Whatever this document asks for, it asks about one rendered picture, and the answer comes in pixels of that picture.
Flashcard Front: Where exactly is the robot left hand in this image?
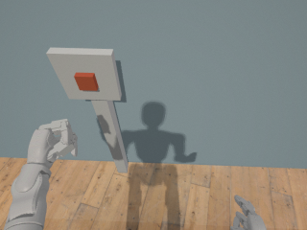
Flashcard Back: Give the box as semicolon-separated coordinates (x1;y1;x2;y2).
27;119;78;170

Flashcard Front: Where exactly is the robot right hand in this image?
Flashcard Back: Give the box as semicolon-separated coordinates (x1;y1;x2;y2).
230;195;267;230

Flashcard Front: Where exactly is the button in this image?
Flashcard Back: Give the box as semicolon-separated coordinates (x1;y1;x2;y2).
74;72;99;91

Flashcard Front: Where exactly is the left robot forearm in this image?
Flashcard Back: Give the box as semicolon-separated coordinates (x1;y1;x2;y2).
4;163;52;230

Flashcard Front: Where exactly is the panel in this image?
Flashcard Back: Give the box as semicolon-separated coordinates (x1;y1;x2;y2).
46;47;129;173

